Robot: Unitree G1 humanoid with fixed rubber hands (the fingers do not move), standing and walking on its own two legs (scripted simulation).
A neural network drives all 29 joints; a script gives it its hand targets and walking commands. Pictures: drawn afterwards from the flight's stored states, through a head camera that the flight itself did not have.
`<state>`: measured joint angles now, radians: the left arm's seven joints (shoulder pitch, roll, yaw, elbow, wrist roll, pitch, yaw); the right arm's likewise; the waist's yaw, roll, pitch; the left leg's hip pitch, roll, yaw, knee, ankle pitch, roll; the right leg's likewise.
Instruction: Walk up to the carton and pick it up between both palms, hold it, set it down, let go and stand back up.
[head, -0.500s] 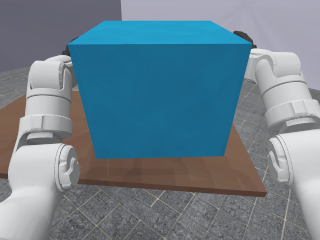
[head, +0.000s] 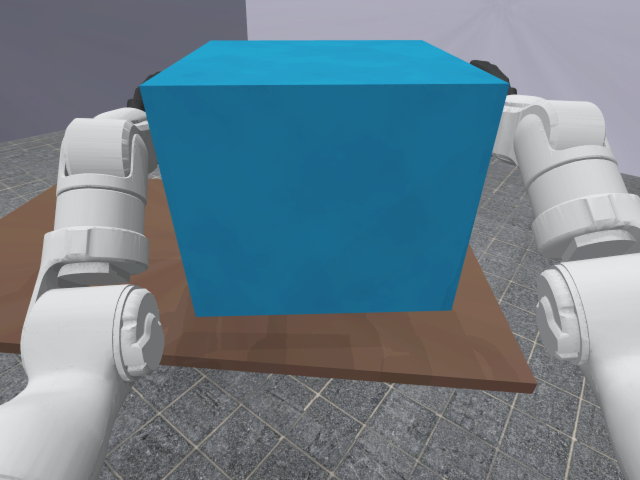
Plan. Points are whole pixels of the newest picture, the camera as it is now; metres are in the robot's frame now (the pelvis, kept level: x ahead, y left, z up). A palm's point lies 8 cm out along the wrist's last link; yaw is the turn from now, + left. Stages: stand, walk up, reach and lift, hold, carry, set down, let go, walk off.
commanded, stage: hold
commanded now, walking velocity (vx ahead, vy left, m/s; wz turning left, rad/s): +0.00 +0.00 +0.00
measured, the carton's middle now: (320, 164) +0.40 +0.00 +0.30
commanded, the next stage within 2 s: set down in 1.42 s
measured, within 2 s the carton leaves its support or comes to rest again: neither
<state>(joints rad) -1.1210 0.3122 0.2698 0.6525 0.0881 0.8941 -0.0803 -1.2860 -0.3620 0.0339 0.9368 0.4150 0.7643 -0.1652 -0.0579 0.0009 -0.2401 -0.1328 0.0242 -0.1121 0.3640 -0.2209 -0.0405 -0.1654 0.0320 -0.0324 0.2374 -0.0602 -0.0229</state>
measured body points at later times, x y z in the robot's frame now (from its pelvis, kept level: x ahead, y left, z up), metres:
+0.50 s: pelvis +0.00 -0.01 +0.00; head -0.09 +0.00 +0.44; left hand +0.38 +0.20 +0.34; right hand +0.38 -0.18 +0.35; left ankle -0.01 +0.14 -0.75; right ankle +0.04 -0.11 -0.75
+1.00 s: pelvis +0.00 +0.00 +0.00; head -0.11 +0.02 +0.44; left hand +0.38 +0.20 +0.35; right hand +0.37 -0.18 +0.38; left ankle -0.01 +0.14 -0.75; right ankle +0.04 -0.11 -0.75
